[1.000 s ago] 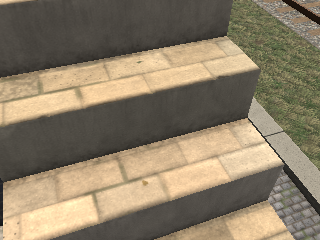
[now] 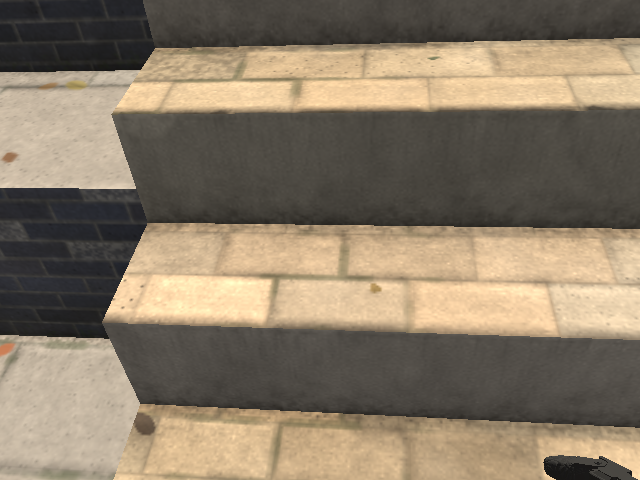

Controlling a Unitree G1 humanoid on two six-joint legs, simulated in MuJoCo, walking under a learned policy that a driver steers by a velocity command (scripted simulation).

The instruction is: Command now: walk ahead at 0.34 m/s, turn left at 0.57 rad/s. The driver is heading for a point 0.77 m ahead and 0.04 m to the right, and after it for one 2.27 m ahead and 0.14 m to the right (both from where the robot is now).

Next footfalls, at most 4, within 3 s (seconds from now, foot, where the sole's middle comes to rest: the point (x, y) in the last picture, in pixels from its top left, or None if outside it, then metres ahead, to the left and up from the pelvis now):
0.38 left None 0.01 0.26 -0.84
0.78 right None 0.16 0.01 -0.62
1.42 left None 0.36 0.18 -0.41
2.02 right None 0.30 -0.16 -0.41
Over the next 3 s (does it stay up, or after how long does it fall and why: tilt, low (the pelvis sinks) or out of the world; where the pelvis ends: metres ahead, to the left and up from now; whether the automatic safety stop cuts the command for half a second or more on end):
stays up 0.53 -0.14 0.50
